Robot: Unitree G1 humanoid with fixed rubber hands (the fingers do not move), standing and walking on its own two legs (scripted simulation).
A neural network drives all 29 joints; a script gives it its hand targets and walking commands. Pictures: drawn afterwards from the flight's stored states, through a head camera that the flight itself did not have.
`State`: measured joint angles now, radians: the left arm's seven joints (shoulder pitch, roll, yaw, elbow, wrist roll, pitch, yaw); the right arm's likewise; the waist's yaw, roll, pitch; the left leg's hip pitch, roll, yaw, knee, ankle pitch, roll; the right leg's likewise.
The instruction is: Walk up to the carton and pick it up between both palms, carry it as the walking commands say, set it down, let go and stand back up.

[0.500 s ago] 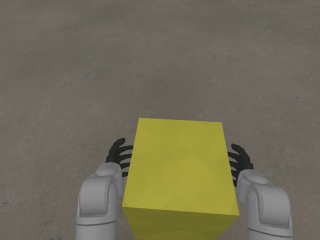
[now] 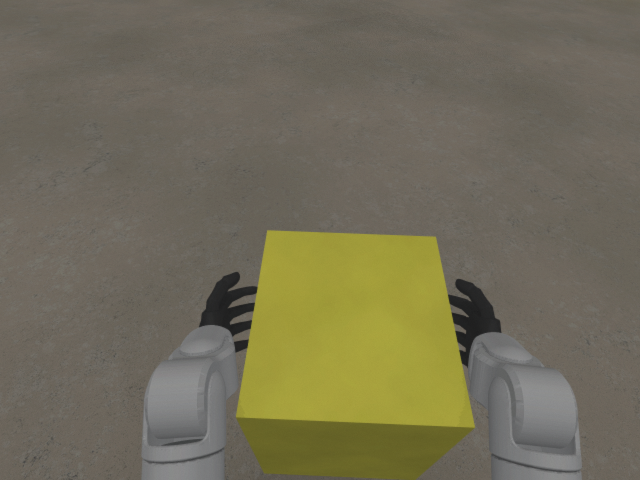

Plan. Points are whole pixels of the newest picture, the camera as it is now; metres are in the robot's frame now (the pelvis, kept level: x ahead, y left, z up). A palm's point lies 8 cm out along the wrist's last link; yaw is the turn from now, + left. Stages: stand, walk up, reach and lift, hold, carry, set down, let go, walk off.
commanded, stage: carry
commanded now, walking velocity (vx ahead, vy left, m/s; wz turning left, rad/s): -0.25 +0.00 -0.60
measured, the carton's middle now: (345, 361) +0.29 +0.01 +0.02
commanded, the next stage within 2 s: none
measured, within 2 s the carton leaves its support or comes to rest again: neither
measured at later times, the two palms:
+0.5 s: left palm out of the picture +0.11 +0.04 +0.08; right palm out of the picture +0.02 -0.23 +0.08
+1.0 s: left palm out of the picture -0.09 +0.01 +0.06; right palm out of the picture -0.27 -0.22 +0.06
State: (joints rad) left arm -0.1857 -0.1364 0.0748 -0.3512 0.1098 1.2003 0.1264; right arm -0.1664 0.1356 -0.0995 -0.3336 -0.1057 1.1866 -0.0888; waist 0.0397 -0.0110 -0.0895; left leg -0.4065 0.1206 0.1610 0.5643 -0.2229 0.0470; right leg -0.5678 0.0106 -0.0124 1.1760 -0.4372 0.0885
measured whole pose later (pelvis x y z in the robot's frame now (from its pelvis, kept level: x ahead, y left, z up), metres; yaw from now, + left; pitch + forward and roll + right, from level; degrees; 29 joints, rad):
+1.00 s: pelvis -0.39 +0.06 -0.02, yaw -37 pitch +4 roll -1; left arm -0.19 -0.14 0.07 -0.27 0.11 1.18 0.12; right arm -0.15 0.13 -0.11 -0.31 -0.12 1.20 -0.09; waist 0.00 0.04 -0.07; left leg -0.57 0.21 0.22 0.78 -0.41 -0.04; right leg -0.35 0.00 -0.05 0.62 -0.33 0.01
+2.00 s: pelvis -0.59 +0.23 -0.01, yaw -50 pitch +3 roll -1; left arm -0.19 -0.14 0.09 -0.25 0.13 1.19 0.10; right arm -0.19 0.14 -0.11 -0.26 -0.12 1.22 -0.09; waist -0.02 0.00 -0.13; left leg -0.43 0.08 0.13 0.53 -0.16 0.00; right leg -0.38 -0.02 -0.03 0.52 -0.19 0.02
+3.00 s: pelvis -0.56 +0.21 +0.00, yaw -49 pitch +3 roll -1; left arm -0.17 -0.14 0.10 -0.18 0.12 1.05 0.10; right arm -0.18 0.14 -0.10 -0.17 -0.13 1.07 -0.09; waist -0.01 0.00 -0.11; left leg -0.39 0.08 0.15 0.53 -0.20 0.01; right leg -0.33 -0.05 -0.05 0.52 -0.25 0.04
